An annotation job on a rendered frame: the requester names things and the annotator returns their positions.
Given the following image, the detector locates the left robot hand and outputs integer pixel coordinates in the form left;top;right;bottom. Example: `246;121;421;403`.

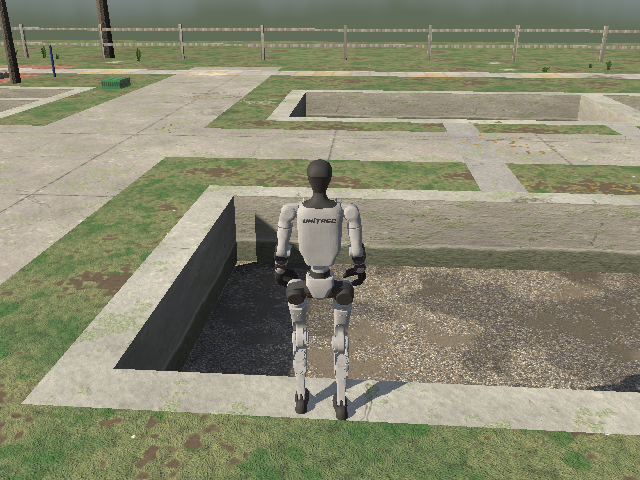
275;269;298;287

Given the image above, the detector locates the right robot upper arm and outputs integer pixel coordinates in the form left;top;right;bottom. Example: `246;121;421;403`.
341;202;364;258

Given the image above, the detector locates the right robot hand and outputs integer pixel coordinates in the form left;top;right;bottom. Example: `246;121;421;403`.
343;268;366;286

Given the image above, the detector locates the left robot shin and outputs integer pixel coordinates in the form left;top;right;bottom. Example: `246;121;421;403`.
292;331;307;400

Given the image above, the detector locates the left robot upper arm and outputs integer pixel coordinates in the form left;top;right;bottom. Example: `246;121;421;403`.
276;203;299;258

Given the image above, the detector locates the robot right forearm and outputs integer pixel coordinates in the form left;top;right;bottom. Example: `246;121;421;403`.
352;243;366;273

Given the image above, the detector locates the robot left thigh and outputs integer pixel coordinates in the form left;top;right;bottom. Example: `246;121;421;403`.
286;279;309;348

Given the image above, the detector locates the robot left forearm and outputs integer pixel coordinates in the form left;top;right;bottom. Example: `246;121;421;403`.
274;243;288;274

